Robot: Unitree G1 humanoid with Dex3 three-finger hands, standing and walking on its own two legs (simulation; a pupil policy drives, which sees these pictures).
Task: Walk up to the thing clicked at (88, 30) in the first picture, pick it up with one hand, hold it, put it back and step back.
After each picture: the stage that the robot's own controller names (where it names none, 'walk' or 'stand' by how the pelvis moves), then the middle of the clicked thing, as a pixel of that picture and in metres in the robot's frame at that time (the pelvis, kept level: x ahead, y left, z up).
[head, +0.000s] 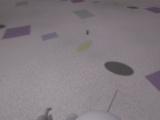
stand; (87, 32) +2.25 +0.15 -0.72
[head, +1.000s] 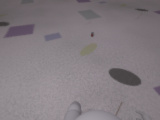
walk; (92, 34) +2.11 +0.15 -0.71
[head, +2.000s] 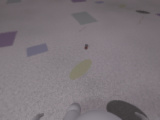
walk; (86, 46) +1.47 +0.18 -0.70
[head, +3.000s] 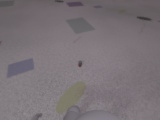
walk; (80, 63) +0.98 +0.21 -0.70
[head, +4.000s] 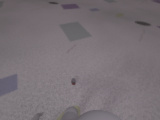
walk; (73, 81) +0.60 +0.21 -0.70
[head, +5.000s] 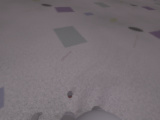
walk; (70, 94) +0.44 +0.16 -0.72
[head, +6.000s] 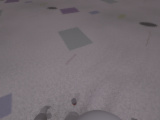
stand; (74, 101) +0.33 +0.18 -0.71
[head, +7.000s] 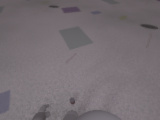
stand; (72, 101) +0.33 +0.19 -0.71
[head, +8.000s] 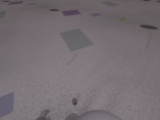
stand; (74, 101) +0.35 +0.18 -0.72
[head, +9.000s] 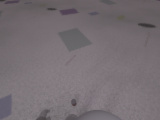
stand; (73, 102) +0.33 +0.18 -0.73
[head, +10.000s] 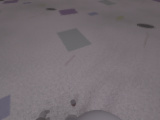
stand; (73, 103) +0.32 +0.18 -0.73
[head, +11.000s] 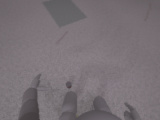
go down; (68, 85) +0.35 +0.19 -0.59
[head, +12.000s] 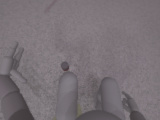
go down; (65, 66) +0.39 +0.23 -0.31
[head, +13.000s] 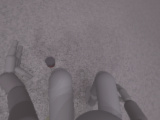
close in; (50, 62) +0.38 +0.26 -0.26
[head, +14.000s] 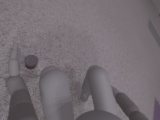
close; (31, 62) +0.37 +0.27 -0.21
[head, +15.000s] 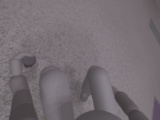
lift; (29, 61) +0.36 +0.28 -0.21
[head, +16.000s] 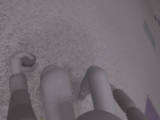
lift; (28, 61) +0.36 +0.28 -0.22
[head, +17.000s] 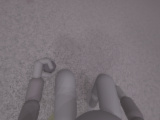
lift; (49, 68) +0.30 +0.28 -0.11
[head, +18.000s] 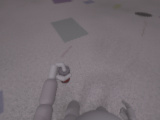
lift; (64, 75) +0.32 +0.18 +0.03
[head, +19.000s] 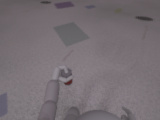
hold; (67, 77) +0.32 +0.17 +0.00
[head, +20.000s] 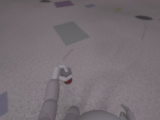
hold; (67, 76) +0.32 +0.18 +0.00
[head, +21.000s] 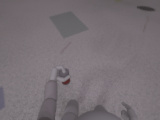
crouch; (64, 77) +0.32 +0.19 -0.05
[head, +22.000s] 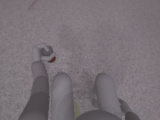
lower; (49, 55) +0.44 +0.26 -0.10
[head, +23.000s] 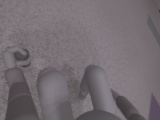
lower; (23, 58) +0.39 +0.30 -0.22
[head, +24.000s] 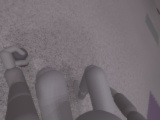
lower; (21, 58) +0.39 +0.31 -0.22
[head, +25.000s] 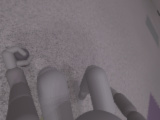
lower; (23, 58) +0.38 +0.31 -0.22
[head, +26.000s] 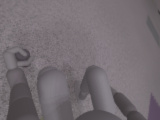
lower; (24, 58) +0.38 +0.31 -0.22
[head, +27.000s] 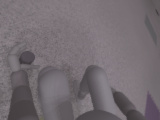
open; (26, 60) +0.37 +0.29 -0.22
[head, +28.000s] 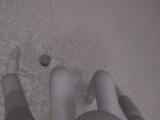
stand; (45, 61) +0.37 +0.28 -0.24
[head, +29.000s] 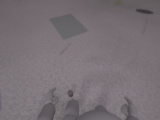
stand; (70, 93) +0.34 +0.19 -0.61
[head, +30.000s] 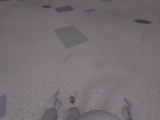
stand; (72, 99) +0.35 +0.19 -0.66
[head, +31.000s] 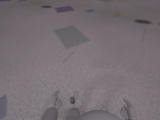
stand; (72, 100) +0.34 +0.19 -0.67
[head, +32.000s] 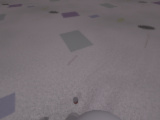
stand; (75, 100) +0.38 +0.17 -0.72
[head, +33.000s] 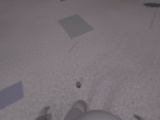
walk; (78, 84) +0.46 +0.19 -0.70
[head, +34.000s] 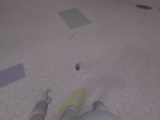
walk; (77, 67) +0.76 +0.16 -0.69
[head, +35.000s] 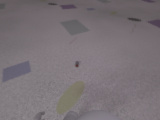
stand; (77, 64) +1.01 +0.22 -0.71
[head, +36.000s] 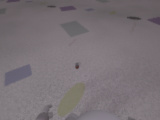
stand; (77, 65) +0.99 +0.23 -0.72
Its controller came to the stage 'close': yes
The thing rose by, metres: 0.70
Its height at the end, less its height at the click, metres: +0.00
